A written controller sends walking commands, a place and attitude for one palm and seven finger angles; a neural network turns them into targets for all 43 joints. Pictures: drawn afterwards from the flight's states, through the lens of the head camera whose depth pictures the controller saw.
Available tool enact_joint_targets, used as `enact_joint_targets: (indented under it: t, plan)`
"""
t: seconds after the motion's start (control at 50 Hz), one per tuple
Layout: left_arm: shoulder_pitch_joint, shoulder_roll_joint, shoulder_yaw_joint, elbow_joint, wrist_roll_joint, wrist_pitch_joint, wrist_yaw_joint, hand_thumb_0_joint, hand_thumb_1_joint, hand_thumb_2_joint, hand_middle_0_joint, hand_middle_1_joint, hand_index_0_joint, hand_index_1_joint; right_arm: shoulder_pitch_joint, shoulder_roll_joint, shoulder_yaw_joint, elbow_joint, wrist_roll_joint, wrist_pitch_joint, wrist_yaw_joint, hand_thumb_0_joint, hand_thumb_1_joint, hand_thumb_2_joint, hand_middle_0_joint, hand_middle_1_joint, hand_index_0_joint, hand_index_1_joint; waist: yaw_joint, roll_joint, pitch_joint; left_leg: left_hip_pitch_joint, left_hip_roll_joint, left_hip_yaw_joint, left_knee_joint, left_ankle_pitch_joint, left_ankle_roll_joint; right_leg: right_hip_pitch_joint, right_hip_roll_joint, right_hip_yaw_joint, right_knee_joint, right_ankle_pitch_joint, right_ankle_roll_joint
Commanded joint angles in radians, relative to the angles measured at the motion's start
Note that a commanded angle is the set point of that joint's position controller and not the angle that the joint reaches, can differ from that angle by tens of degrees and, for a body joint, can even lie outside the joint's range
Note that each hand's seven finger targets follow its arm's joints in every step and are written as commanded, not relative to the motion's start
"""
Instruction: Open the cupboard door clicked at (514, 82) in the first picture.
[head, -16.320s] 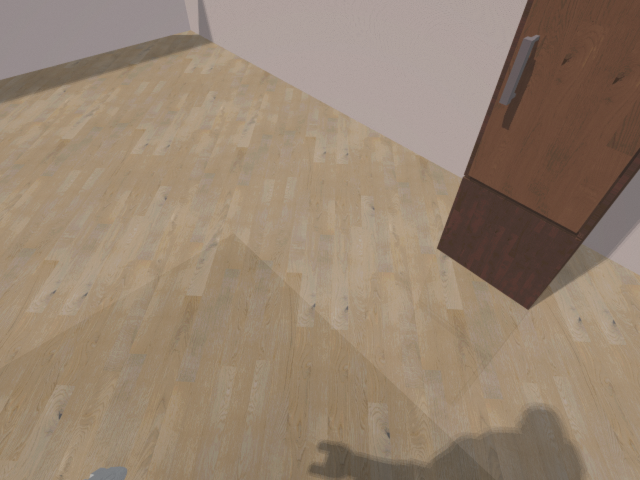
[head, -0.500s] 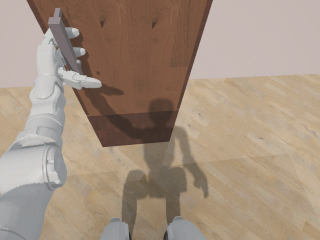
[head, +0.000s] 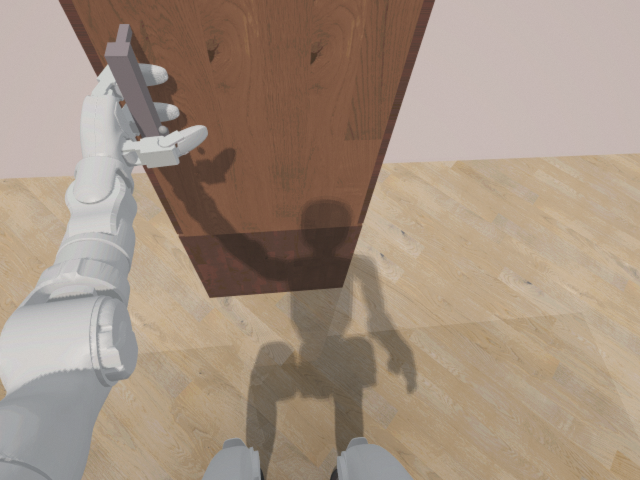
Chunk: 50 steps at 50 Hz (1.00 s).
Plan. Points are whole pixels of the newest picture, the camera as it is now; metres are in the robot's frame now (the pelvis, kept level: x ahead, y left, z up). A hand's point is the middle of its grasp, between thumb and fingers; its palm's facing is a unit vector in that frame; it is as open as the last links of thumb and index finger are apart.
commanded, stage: close the thumb around the handle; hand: left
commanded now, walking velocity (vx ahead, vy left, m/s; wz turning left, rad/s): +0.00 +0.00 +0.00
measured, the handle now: (145, 101) +0.57 +0.17 +0.10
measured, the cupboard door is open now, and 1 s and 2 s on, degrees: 0 23 43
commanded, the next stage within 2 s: pull the door open along its arc in 0.32 s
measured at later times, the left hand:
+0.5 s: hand (161, 132) +0.52 +0.15 +0.10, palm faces +0.02 -1.00 +0.00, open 5.8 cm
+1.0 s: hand (194, 216) +0.39 +0.10 +0.10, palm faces +0.14 -0.99 +0.08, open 6.3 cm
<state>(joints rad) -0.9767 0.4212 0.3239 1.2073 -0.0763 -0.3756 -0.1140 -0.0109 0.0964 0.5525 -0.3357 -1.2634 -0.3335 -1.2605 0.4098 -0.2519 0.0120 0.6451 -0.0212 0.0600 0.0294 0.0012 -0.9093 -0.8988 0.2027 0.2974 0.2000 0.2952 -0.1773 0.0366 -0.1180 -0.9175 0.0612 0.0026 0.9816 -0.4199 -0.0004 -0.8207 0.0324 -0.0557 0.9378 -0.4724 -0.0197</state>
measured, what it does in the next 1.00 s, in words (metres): stands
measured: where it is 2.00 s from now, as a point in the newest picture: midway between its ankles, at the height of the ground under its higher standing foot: outside the picture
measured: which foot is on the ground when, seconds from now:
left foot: down 0.00-1.00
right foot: down 0.00-1.00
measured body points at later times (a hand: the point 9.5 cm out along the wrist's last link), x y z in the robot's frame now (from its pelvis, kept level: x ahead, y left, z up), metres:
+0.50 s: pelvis +0.00 +0.01 +0.00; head +0.11 +0.02 +0.44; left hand +0.51 +0.20 +0.10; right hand -0.01 -0.25 -0.11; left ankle +0.02 +0.12 -0.68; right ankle -0.02 -0.11 -0.68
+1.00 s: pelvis +0.02 +0.00 +0.02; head +0.06 -0.01 +0.47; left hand +0.38 +0.16 +0.10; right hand +0.11 -0.25 -0.09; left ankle +0.02 +0.12 -0.68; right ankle -0.02 -0.11 -0.68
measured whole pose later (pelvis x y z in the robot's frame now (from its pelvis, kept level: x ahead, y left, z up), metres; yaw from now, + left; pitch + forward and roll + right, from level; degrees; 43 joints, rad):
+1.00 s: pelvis +0.02 +0.00 +0.02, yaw -2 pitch +13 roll +0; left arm -0.24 0.04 0.11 0.39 -0.12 -0.28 0.17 0.01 0.68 0.72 -0.34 -1.33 -0.33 -1.28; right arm 0.32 -0.22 -0.01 0.55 -0.01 0.06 0.06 0.01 -0.91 -0.90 0.20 0.30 0.20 0.29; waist -0.07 0.03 -0.15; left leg -0.65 0.05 0.06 0.84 -0.41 0.00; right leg -0.59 0.03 0.01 0.83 -0.46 -0.01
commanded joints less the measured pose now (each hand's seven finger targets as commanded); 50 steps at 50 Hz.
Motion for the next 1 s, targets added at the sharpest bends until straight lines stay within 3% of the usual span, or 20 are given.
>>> enact_joint_targets:
  t: [0.0, 0.1, 0.14, 0.18, 0.22, 0.3, 0.34, 0.38, 0.4, 0.42, 0.58, 0.66, 0.68, 0.78, 0.82, 0.84, 0.86, 0.9, 0.92, 0.98]
  plan:
    - [-0.476, 0.18, 0.005, -0.223, -0.002, -0.076, -0.007, 0.0, 0.62, 0.78, -0.38, -1.32, -0.38, -1.32, 0.175, -0.178, -0.06, -0.041, 0.003, -0.015, -0.015, 0.0, -0.9, -0.9, 0.2, 0.3, 0.2, 0.3, -0.028, 0.077, -0.461, 0.438, -0.044, -0.04, -0.053, 0.403, 0.034, 0.092, 0.033, 0.028, -0.112, 0.444, 0.009]
    - [-0.451, 0.176, 0.012, -0.258, -0.007, -0.085, -0.005, 0.0, 0.9, 0.9, -0.4, -1.35, -0.4, -1.35, 0.173, -0.176, -0.063, -0.047, 0.001, -0.012, -0.011, 0.0, -0.9, -0.9, 0.2, 0.3, 0.2, 0.3, -0.01, 0.094, -0.49, 0.462, -0.045, -0.039, -0.059, 0.439, 0.031, 0.116, 0.035, 0.025, -0.11, 0.471, 0.007]
    - [-0.444, 0.154, -0.002, -0.272, -0.008, -0.087, -0.005, 0.0, 0.9, 0.9, -0.4, -1.35, -0.4, -1.35, 0.171, -0.174, -0.064, -0.049, 0.002, -0.012, -0.009, 0.0, -0.9, -0.9, 0.2, 0.3, 0.2, 0.3, -0.014, 0.079, -0.485, 0.466, -0.045, -0.039, -0.062, 0.441, 0.031, 0.118, 0.037, 0.021, -0.112, 0.473, 0.007]
    - [-0.427, 0.151, -0.002, -0.293, -0.01, -0.095, -0.005, 0.0, 0.9, 0.9, -0.4, -1.35, -0.4, -1.35, 0.168, -0.173, -0.066, -0.05, 0.003, -0.012, -0.008, 0.0, -0.9, -0.9, 0.2, 0.3, 0.2, 0.3, -0.005, 0.109, -0.499, 0.491, -0.044, -0.036, -0.061, 0.468, 0.029, 0.114, 0.037, 0.024, -0.111, 0.491, 0.005]
    - [-0.435, 0.146, -0.01, -0.277, -0.006, -0.093, -0.002, 0.0, 0.9, 0.9, -0.4, -1.35, -0.4, -1.35, 0.172, -0.174, -0.067, -0.042, 0.002, -0.008, -0.008, 0.0, -0.9, -0.9, 0.2, 0.3, 0.2, 0.3, -0.014, 0.073, -0.467, 0.477, -0.04, -0.044, -0.067, 0.454, 0.028, 0.109, 0.038, 0.018, -0.112, 0.475, 0.006]
    - [-0.451, 0.132, -0.024, -0.245, 0.002, -0.091, 0.01, 0.0, 0.9, 0.9, -0.4, -1.35, -0.4, -1.35, 0.167, -0.176, -0.066, -0.035, 0.002, -0.008, -0.008, 0.0, -0.9, -0.9, 0.2, 0.3, 0.2, 0.3, -0.024, 0.084, -0.427, 0.462, -0.042, -0.044, -0.069, 0.398, 0.029, 0.068, 0.036, 0.019, -0.121, 0.417, 0.006]
    - [-0.456, 0.176, 0.007, -0.241, 0.006, -0.09, 0.014, 0.0, 0.9, 0.9, -0.4, -1.35, -0.4, -1.35, 0.173, -0.183, -0.067, -0.035, 0.0, -0.009, -0.012, 0.0, -0.9, -0.9, 0.2, 0.3, 0.2, 0.3, -0.022, 0.062, -0.433, 0.444, -0.042, -0.044, -0.073, 0.384, 0.031, 0.09, 0.036, 0.022, -0.121, 0.415, 0.006]
    - [-0.457, 0.163, -0.001, -0.258, 0.005, -0.097, 0.01, 0.0, 0.9, 0.9, -0.4, -1.35, -0.4, -1.35, 0.168, -0.178, -0.066, -0.038, 0.0, -0.01, -0.012, 0.0, -0.9, -0.9, 0.2, 0.3, 0.2, 0.3, -0.02, 0.084, -0.471, 0.468, -0.044, -0.042, -0.067, 0.413, 0.031, 0.097, 0.033, 0.025, -0.116, 0.442, 0.006]
    - [-0.448, 0.159, -0.007, -0.24, 0.007, -0.096, 0.007, 0.0, 0.9, 0.9, -0.4, -1.35, -0.4, -1.35, 0.168, -0.177, -0.065, -0.037, 0.002, -0.009, -0.012, 0.0, -0.9, -0.9, 0.2, 0.3, 0.2, 0.3, -0.018, 0.081, -0.452, 0.466, -0.042, -0.047, -0.069, 0.409, 0.028, 0.084, 0.034, 0.02, -0.115, 0.427, 0.004]
    - [-0.478, 0.209, 0.023, -0.244, 0.01, -0.097, 0.008, 0.0, 0.9, 0.9, -0.4, -1.35, -0.4, -1.35, 0.167, -0.184, -0.064, -0.033, 0.001, -0.008, -0.015, 0.0, -0.9, -0.9, 0.2, 0.3, 0.2, 0.3, -0.022, 0.094, -0.447, 0.458, -0.041, -0.044, -0.066, 0.397, 0.03, 0.081, 0.033, 0.026, -0.118, 0.419, 0.006]
    - [-0.256, 0.154, 0.02, -0.312, -0.026, -0.092, -0.018, 0.0, 0.9, 0.9, -0.4, -1.35, -0.4, -1.35, 0.137, -0.173, -0.065, -0.088, 0.011, -0.001, -0.01, 0.0, -0.9, -0.9, 0.2, 0.3, 0.2, 0.3, 0.043, 0.077, -0.491, 0.479, -0.047, -0.025, -0.086, 0.453, 0.027, 0.165, 0.037, 0.019, -0.115, 0.486, 0.002]
    - [-0.099, 0.12, 0.014, -0.439, -0.057, -0.08, -0.022, 0.0, 0.9, 0.9, -0.4, -1.35, -0.4, -1.35, 0.111, -0.166, -0.072, -0.123, 0.021, 0.002, -0.007, 0.0, -0.9, -0.9, 0.2, 0.3, 0.2, 0.3, 0.075, 0.031, -0.498, 0.47, -0.053, -0.007, -0.107, 0.481, 0.031, 0.262, 0.038, 0.021, -0.125, 0.561, 0.001]
    - [-0.042, 0.103, 0.006, -0.468, -0.06, -0.074, -0.022, 0.0, 0.9, 0.9, -0.4, -1.35, -0.4, -1.35, 0.097, -0.161, -0.072, -0.131, 0.025, 0.003, -0.005, 0.0, -0.9, -0.9, 0.2, 0.3, 0.2, 0.3, 0.087, 0.045, -0.49, 0.474, -0.053, 0.0, -0.113, 0.488, 0.031, 0.269, 0.036, 0.022, -0.129, 0.577, 0.002]
    - [0.288, -0.007, -0.05, -0.673, -0.099, -0.044, -0.012, 0.0, 0.9, 0.9, -0.4, -1.35, -0.4, -1.35, 0.032, -0.143, -0.075, -0.186, 0.042, -0.012, 0.005, 0.0, -0.9, -0.9, 0.2, 0.3, 0.2, 0.3, 0.133, -0.004, -0.417, 0.469, -0.058, 0.027, -0.154, 0.495, 0.035, 0.349, 0.029, 0.019, -0.153, 0.634, 0.005]
    - [0.388, -0.014, -0.055, -0.779, -0.11, -0.031, -0.003, 0.0, 0.9, 0.9, -0.4, -1.35, -0.4, -1.35, 0.007, -0.139, -0.074, -0.205, 0.045, -0.018, 0.007, 0.0, -0.9, -0.9, 0.2, 0.3, 0.2, 0.3, 0.149, -0.026, -0.387, 0.463, -0.058, 0.033, -0.172, 0.492, 0.034, 0.384, 0.024, 0.021, -0.161, 0.654, 0.007]
    - [0.421, -0.056, 0.051, -0.86, -0.172, -0.015, 0.116, 0.0, 0.9, 0.9, -0.4, -1.35, -0.4, -1.35, -0.03, -0.107, -0.072, -0.211, 0.042, -0.028, 0.007, 0.0, -0.9, -0.9, 0.2, 0.3, 0.2, 0.3, 0.219, -0.034, -0.386, 0.439, -0.06, 0.045, -0.185, 0.486, 0.024, 0.416, 0.025, 0.009, -0.173, 0.629, 0.01]
    - [0.49, -0.095, 0.014, -0.912, -0.151, -0.002, 0.197, 0.0, 0.9, 0.9, -0.4, -1.35, -0.4, -1.35, -0.051, -0.101, -0.066, -0.218, 0.037, -0.041, 0.011, 0.0, -0.9, -0.9, 0.2, 0.3, 0.2, 0.3, 0.218, -0.013, -0.355, 0.443, -0.062, 0.042, -0.194, 0.486, 0.018, 0.422, 0.026, 0.003, -0.17, 0.615, 0.008]
    - [0.623, -0.156, -0.031, -1.0, -0.103, 0.021, 0.305, 0.0, 0.9, 0.9, -0.4, -1.35, -0.4, -1.35, -0.069, -0.091, -0.063, -0.224, 0.023, -0.047, 0.024, 0.0, -0.9, -0.9, 0.2, 0.3, 0.2, 0.3, 0.217, -0.041, -0.332, 0.449, -0.058, 0.042, -0.202, 0.507, 0.012, 0.431, 0.018, -0.005, -0.163, 0.633, 0.009]
    - [0.649, -0.168, -0.043, -1.025, -0.076, 0.031, 0.355, 0.0, 0.9, 0.9, -0.4, -1.35, -0.4, -1.35, -0.08, -0.09, -0.064, -0.225, 0.015, -0.044, 0.026, 0.0, -0.9, -0.9, 0.2, 0.3, 0.2, 0.3, 0.211, -0.075, -0.32, 0.444, -0.059, 0.043, -0.204, 0.497, 0.012, 0.439, 0.015, -0.002, -0.165, 0.639, 0.01]
    - [0.688, -0.242, -0.113, -1.113, 0.003, 0.055, 0.486, 0.0, 0.9, 0.9, -0.4, -1.35, -0.4, -1.35, -0.125, -0.071, -0.063, -0.235, -0.006, -0.033, 0.025, 0.0, -0.9, -0.9, 0.2, 0.3, 0.2, 0.3, 0.208, -0.068, -0.299, 0.451, -0.062, 0.044, -0.209, 0.456, 0.01, 0.449, 0.002, 0.008, -0.174, 0.616, 0.009]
